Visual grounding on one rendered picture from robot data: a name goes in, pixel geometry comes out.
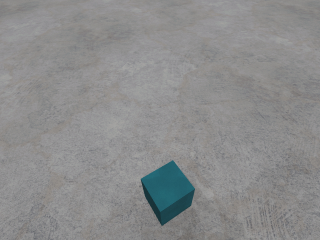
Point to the carton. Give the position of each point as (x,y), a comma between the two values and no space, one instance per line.
(167,191)

